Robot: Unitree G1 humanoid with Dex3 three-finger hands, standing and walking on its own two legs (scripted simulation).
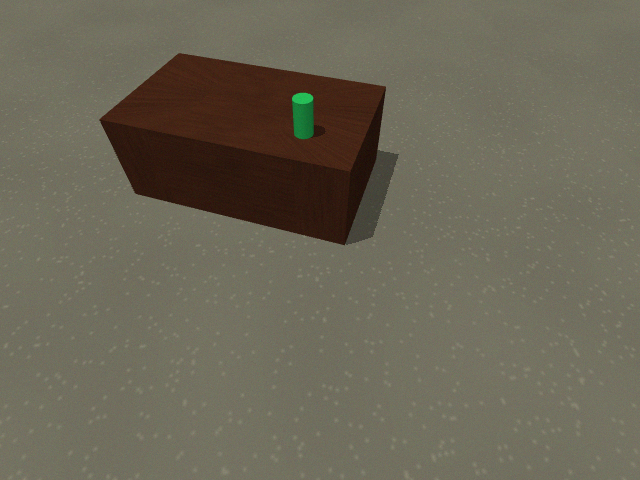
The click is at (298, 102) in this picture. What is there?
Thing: squat round
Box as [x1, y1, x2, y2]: [292, 93, 313, 138]
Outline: 297,93 292,97 294,134 299,138 307,138 313,134 312,96 307,93
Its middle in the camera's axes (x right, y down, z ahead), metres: -0.06 -0.46 +1.42
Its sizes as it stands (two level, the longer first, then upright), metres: 0.074 0.074 0.142
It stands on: a support 0.39 m high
